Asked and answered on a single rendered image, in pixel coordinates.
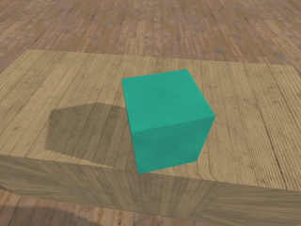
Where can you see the pedestal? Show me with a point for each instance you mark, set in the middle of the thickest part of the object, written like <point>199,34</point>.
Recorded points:
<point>65,137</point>

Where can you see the carton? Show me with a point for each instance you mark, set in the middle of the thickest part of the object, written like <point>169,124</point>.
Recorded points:
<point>168,117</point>

